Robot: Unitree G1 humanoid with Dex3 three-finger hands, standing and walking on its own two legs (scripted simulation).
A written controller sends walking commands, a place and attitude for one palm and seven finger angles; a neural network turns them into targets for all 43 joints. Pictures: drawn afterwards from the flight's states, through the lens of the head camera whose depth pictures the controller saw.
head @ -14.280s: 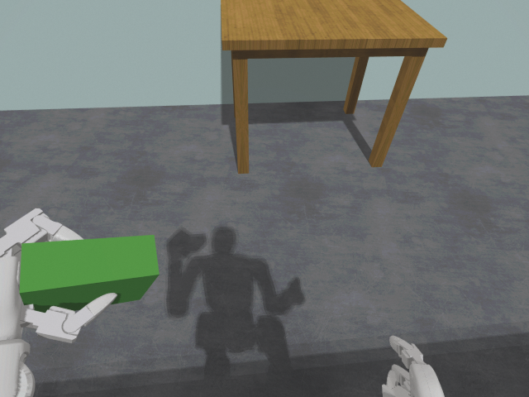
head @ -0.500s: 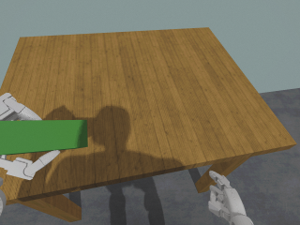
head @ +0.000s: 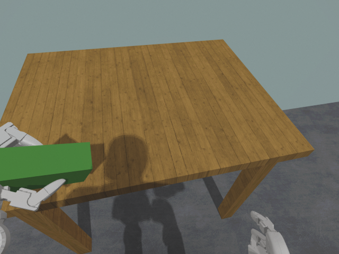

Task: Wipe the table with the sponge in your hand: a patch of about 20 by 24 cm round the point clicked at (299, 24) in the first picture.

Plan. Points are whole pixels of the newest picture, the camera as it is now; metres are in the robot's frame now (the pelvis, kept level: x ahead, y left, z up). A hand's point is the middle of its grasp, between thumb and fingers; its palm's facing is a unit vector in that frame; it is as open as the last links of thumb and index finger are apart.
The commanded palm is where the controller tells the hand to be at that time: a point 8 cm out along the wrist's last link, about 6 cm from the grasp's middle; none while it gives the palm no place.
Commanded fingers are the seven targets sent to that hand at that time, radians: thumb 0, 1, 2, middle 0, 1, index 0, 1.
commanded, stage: shuffle to correct the standing spot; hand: left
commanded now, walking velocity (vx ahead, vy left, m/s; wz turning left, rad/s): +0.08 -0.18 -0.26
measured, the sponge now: (62, 166) +0.23 +0.22 +0.14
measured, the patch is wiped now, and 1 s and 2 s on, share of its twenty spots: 0.00 0.00 0.00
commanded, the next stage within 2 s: come to a stop and stand still in 0.54 s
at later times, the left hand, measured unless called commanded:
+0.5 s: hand (87, 156) +0.25 +0.17 +0.16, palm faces +0.25 -0.91 -0.33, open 9.3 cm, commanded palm +0.18 +0.22 +0.18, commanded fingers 0.00 0.10 1.30 -1.20 -1.60 -1.20 -1.60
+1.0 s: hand (77, 158) +0.24 +0.19 +0.16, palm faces +0.28 -0.86 -0.42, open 9.3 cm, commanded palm +0.19 +0.23 +0.18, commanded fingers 0.00 0.10 1.30 -1.20 -1.60 -1.20 -1.60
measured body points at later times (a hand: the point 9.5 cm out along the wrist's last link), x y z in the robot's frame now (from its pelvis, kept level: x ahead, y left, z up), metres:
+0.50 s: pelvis +0.00 -0.04 -0.01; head +0.03 -0.03 +0.44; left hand +0.23 +0.22 +0.18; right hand +0.14 -0.29 -0.09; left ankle +0.00 +0.11 -0.74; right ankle +0.06 -0.11 -0.74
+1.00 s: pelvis +0.02 -0.04 +0.00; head +0.05 -0.05 +0.45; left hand +0.22 +0.24 +0.18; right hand +0.20 -0.28 -0.07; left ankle +0.01 +0.09 -0.74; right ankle +0.06 -0.11 -0.74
